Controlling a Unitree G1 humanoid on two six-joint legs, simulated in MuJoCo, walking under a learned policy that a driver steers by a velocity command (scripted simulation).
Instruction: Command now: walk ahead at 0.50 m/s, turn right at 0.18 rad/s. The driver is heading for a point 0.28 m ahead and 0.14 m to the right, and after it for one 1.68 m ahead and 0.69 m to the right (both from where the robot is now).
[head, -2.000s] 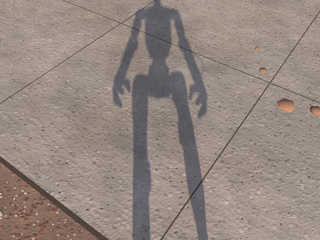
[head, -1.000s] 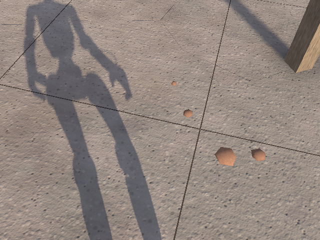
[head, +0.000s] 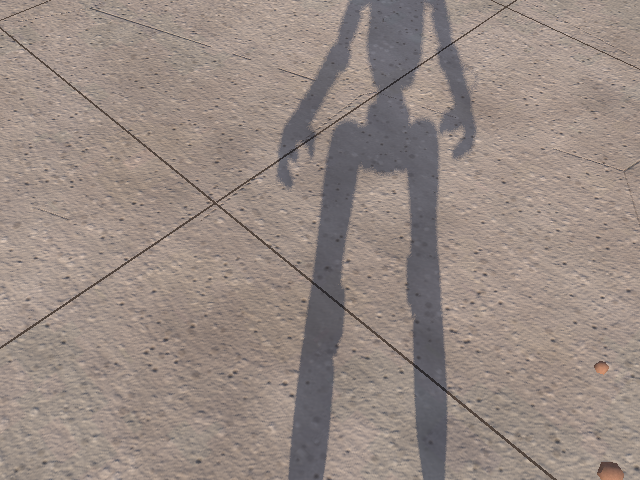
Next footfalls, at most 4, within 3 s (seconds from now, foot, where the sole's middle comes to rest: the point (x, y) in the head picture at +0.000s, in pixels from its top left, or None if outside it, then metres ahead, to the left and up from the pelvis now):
0.38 right None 0.34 -0.15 -0.77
0.84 left None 0.42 0.06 -0.77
1.22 right None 0.24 -0.14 -0.77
1.72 left None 0.38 0.06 -0.77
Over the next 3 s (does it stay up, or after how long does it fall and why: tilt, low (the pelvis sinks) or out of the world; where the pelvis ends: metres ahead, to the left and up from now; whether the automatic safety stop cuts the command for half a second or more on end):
stays up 0.93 -0.20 0.01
